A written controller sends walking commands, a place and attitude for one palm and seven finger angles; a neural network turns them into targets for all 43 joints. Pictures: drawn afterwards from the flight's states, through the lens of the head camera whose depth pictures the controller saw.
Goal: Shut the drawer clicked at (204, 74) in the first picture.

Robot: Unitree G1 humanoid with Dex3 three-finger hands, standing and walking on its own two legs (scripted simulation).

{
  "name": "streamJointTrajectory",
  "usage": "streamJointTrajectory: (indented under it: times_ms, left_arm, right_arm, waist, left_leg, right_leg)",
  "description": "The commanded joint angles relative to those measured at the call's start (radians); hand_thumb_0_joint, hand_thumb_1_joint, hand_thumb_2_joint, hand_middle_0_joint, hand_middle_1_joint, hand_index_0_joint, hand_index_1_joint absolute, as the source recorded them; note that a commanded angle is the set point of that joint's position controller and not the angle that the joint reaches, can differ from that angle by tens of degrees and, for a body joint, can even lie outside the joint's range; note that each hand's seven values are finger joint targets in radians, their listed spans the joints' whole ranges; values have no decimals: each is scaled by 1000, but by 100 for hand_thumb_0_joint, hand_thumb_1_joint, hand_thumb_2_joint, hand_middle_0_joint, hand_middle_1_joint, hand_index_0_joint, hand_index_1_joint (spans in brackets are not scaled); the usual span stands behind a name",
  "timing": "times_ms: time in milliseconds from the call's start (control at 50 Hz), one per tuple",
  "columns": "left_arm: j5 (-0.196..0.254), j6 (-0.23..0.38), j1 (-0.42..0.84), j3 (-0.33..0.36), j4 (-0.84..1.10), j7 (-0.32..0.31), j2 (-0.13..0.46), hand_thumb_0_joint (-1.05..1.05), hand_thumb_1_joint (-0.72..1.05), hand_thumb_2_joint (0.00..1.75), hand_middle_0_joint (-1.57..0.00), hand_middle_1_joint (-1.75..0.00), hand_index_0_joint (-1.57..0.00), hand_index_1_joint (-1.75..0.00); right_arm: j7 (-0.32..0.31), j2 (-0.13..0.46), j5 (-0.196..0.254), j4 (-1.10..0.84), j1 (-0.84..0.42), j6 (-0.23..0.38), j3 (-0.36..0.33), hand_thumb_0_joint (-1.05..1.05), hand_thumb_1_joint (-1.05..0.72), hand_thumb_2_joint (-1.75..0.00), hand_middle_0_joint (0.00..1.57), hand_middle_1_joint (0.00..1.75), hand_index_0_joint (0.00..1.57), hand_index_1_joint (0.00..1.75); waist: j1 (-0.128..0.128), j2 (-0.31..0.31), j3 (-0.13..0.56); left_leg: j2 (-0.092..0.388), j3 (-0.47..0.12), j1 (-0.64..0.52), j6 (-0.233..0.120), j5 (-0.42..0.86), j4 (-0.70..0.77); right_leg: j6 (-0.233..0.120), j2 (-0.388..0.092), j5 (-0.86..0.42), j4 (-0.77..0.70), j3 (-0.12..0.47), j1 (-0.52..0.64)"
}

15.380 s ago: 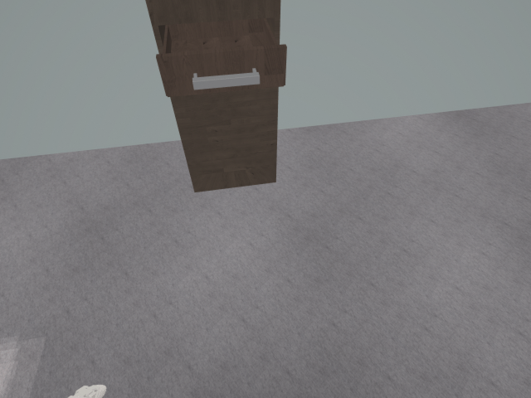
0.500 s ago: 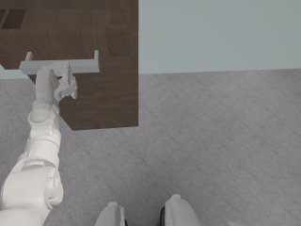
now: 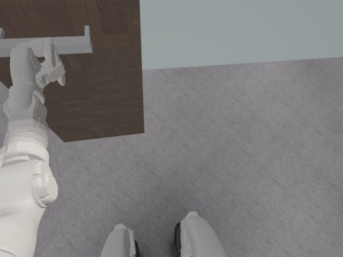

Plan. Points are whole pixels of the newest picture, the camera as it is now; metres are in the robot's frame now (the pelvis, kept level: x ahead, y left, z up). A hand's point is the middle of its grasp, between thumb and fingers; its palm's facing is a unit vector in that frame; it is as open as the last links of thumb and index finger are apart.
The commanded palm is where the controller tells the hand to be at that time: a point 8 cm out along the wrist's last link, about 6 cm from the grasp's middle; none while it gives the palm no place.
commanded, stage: push the drawer shut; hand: left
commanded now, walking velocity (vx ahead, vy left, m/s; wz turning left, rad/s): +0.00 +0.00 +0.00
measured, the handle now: (44, 38) +0.60 +0.23 +0.07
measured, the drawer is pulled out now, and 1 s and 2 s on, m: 0.03 0.00 0.00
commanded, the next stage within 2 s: pull the fist back off the drawer in 0.62 s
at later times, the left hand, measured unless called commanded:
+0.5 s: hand (59, 53) +0.56 +0.20 +0.07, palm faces +0.06 -1.00 -0.03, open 3.1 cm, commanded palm +0.57 +0.23 +0.07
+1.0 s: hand (57, 52) +0.56 +0.20 +0.07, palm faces +0.07 -1.00 -0.04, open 3.1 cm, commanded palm +0.56 +0.21 +0.07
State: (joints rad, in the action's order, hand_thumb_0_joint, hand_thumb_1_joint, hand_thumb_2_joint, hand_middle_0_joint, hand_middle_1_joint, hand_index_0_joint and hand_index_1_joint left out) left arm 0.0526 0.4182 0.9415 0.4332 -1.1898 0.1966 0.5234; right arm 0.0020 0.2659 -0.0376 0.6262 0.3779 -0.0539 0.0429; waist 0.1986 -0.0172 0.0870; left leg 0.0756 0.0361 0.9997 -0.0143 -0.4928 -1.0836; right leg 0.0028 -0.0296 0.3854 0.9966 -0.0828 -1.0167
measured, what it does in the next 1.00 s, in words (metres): stands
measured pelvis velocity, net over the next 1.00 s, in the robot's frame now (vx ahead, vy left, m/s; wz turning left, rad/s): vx -0.03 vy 0.00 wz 0.01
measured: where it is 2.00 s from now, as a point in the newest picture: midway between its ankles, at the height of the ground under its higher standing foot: outside the picture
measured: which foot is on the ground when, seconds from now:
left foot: down 0.00-1.00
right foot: down 0.00-1.00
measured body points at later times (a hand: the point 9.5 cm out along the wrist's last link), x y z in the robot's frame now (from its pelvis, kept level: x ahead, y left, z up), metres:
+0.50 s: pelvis +0.00 +0.00 -0.01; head +0.17 +0.03 +0.41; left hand +0.55 +0.25 +0.07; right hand -0.03 -0.25 -0.11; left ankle +0.00 +0.11 -0.66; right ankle +0.04 -0.13 -0.66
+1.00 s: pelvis -0.03 +0.00 -0.02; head +0.16 +0.04 +0.38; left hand +0.55 +0.25 +0.07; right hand -0.07 -0.25 -0.11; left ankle +0.00 +0.11 -0.66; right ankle +0.04 -0.13 -0.66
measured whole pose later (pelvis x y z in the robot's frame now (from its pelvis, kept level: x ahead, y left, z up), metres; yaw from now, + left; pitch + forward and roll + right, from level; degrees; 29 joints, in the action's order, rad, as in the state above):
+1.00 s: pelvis -0.03 +0.00 -0.02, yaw +1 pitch +28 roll -5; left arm -0.04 0.32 1.28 0.38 -1.37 0.16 0.71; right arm 0.01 0.27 -0.07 0.64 0.42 -0.01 0.10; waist 0.29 -0.03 0.07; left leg 0.07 -0.03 1.23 -0.02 -0.46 -1.19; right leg 0.00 -0.04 0.35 1.06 -0.13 -1.20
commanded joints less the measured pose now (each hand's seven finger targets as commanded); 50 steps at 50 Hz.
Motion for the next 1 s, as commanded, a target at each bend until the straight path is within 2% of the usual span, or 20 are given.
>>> streamJointTrajectory:
  times_ms: [0,20,80,160,220,240,280,320,380,400,500,540,580,600,680,700,740,860,920,980]
  left_arm:
    - [9,62,502,41,190,-15,282,0,90,90,-140,-160,-140,-160]
    - [-1,62,513,47,191,-16,306,0,90,90,-140,-160,-140,-160]
    - [-5,60,528,34,197,-15,293,0,90,90,-140,-160,-140,-160]
    - [-16,59,577,18,186,-24,282,0,90,90,-140,-160,-140,-160]
    - [-28,56,589,37,171,-33,312,0,90,90,-140,-160,-140,-160]
    - [-27,51,608,17,163,-32,288,0,90,90,-140,-160,-140,-160]
    - [-35,53,623,44,181,-36,330,0,90,90,-140,-160,-140,-160]
    - [-40,51,637,20,169,-34,304,0,90,90,-140,-160,-140,-160]
    - [-40,36,697,38,123,-42,343,0,90,90,-140,-160,-140,-160]
    - [-43,42,732,52,146,-43,373,0,90,90,-140,-160,-140,-160]
    - [-54,34,823,-12,97,-39,339,0,90,90,-140,-160,-140,-160]
    - [-56,34,863,3,105,-41,381,0,90,90,-140,-160,-140,-160]
    - [-59,28,878,-16,82,-37,371,0,90,90,-140,-160,-140,-160]
    - [-58,29,900,-22,93,-38,369,0,90,90,-140,-160,-140,-160]
    - [-59,7,939,-47,81,-40,369,0,90,90,-140,-160,-140,-160]
    - [-56,4,950,-65,85,-39,344,0,90,90,-140,-160,-140,-160]
    - [-61,-5,951,-45,79,-42,375,0,90,90,-140,-160,-140,-160]
    - [-70,-29,947,-64,67,-52,341,0,90,90,-140,-160,-140,-160]
    - [-79,-30,951,-62,86,-56,341,0,90,90,-140,-160,-140,-160]
    - [-77,-35,897,-35,79,-61,354,0,90,90,-140,-160,-140,-160]
  right_arm:
    - [-9,188,-8,-34,194,6,-65,0,-90,-90,20,30,20,30]
    - [-10,190,-8,-36,197,3,-63,0,-90,-90,20,30,20,30]
    - [-7,186,-12,-39,204,-2,-62,0,-90,-90,20,30,20,30]
    - [-3,189,-18,-30,220,-10,-62,0,-90,-90,20,30,20,30]
    - [0,194,-23,-24,235,-17,-61,0,-90,-90,20,30,20,30]
    - [1,191,-23,-24,234,-18,-59,0,-90,-90,20,30,20,30]
    - [2,194,-27,-23,242,-22,-60,0,-90,-90,20,30,20,30]
    - [5,193,-27,-21,250,-27,-59,0,-90,-90,20,30,20,30]
    - [2,198,-26,-12,250,-27,-52,0,-90,-90,20,30,20,30]
    - [-1,201,-28,-12,255,-25,-50,0,-90,-90,20,30,20,30]
    - [-5,201,-29,-2,256,-7,-40,0,-90,-90,20,30,20,30]
    - [-8,209,-29,-1,260,-1,-37,0,-90,-90,20,30,20,30]
    - [-9,210,-29,5,262,7,-33,0,-90,-90,20,30,20,30]
    - [-10,213,-30,4,263,12,-32,0,-90,-90,20,30,20,30]
    - [-16,221,-28,13,259,31,-23,0,-90,-90,20,30,20,30]
    - [-17,220,-28,13,261,38,-23,0,-90,-90,20,30,20,30]
    - [-16,223,-30,15,269,43,-21,0,-90,-90,20,30,20,30]
    - [-8,222,-33,7,271,53,-21,0,-90,-90,20,30,20,30]
    - [-2,221,-37,4,276,55,-22,0,-90,-90,20,30,20,30]
    - [3,219,-36,-3,277,53,-23,0,-90,-90,20,30,20,30]
  waist:
    - [28,-130,507]
    - [25,-140,516]
    - [28,-173,539]
    - [48,-176,541]
    - [54,-184,555]
    - [65,-195,542]
    - [58,-205,571]
    - [72,-204,572]
    - [95,-168,497]
    - [96,-188,518]
    - [140,-226,496]
    - [143,-252,524]
    - [153,-240,511]
    - [158,-277,519]
    - [170,-285,508]
    - [178,-309,522]
    - [171,-295,543]
    - [171,-284,516]
    - [162,-304,542]
    - [143,-278,539]
  left_leg:
    - [-44,-78,-295,-12,371,111]
    - [-44,-79,-293,-11,377,113]
    - [-42,-82,-319,-8,402,111]
    - [-36,-95,-344,-6,431,100]
    - [-32,-103,-364,-4,466,95]
    - [-34,-98,-355,-5,459,91]
    - [-33,-101,-361,-4,471,88]
    - [-30,-108,-380,-2,495,83]
    - [-33,-102,-294,-12,390,84]
    - [-33,-105,-301,-13,391,82]
    - [-34,-115,-284,-17,319,69]
    - [-35,-122,-281,-15,306,65]
    - [-33,-130,-271,-15,283,64]
    - [-33,-135,-290,-14,283,64]
    - [-28,-146,-266,-15,208,70]
    - [-29,-147,-282,-15,212,68]
    - [-29,-152,-276,-13,211,65]
    - [-34,-151,-234,-17,141,68]
    - [-35,-154,-247,-16,141,66]
    - [-36,-144,-230,-17,145,68]
  right_leg:
    - [-13,59,-239,-93,49,256]
    - [-13,58,-243,-90,49,261]
    - [-14,58,-254,-89,46,255]
    - [-15,62,-255,-85,39,212]
    - [-17,64,-269,-81,33,199]
    - [-15,63,-269,-84,35,193]
    - [-17,63,-279,-80,35,206]
    - [-17,67,-287,-79,32,184]
    - [-12,68,-224,-97,37,182]
    - [-14,69,-226,-92,38,184]
    - [-14,67,-152,-92,35,102]
    - [-13,67,-136,-86,35,94]
    - [-14,66,-116,-85,30,75]
    - [-17,66,-109,-80,28,48]
    - [-14,62,-61,-77,24,13]
    - [-16,63,-61,-75,24,-4]
    - [-17,63,-61,-71,20,9]
    - [-18,60,-25,-72,20,-4]
    - [-20,59,-25,-65,20,-9]
    - [-20,60,-29,-73,24,29]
